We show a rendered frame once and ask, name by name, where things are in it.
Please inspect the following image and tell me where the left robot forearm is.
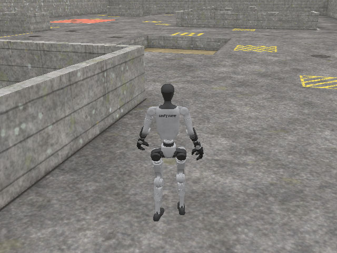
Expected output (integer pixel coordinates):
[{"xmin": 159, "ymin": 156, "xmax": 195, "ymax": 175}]
[{"xmin": 137, "ymin": 126, "xmax": 147, "ymax": 144}]

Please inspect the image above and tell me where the robot left hand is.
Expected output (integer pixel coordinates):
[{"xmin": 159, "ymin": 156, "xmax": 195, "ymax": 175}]
[{"xmin": 137, "ymin": 141, "xmax": 149, "ymax": 150}]

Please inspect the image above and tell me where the right robot upper arm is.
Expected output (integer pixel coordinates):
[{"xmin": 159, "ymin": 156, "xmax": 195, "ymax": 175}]
[{"xmin": 179, "ymin": 106, "xmax": 194, "ymax": 136}]

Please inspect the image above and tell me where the right robot forearm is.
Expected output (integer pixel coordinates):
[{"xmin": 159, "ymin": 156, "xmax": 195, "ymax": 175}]
[{"xmin": 190, "ymin": 128, "xmax": 202, "ymax": 150}]

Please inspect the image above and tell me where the humanoid robot torso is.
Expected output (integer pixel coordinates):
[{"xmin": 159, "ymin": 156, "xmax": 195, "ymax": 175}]
[{"xmin": 156, "ymin": 104, "xmax": 180, "ymax": 158}]

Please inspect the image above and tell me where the robot head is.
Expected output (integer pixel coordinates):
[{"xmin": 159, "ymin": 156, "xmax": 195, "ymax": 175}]
[{"xmin": 159, "ymin": 84, "xmax": 177, "ymax": 109}]

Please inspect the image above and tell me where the robot right hand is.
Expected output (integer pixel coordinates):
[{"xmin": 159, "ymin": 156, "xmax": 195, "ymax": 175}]
[{"xmin": 192, "ymin": 147, "xmax": 204, "ymax": 160}]

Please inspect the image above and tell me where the left robot upper arm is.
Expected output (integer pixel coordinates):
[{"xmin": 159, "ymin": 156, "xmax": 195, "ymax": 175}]
[{"xmin": 142, "ymin": 106, "xmax": 157, "ymax": 134}]

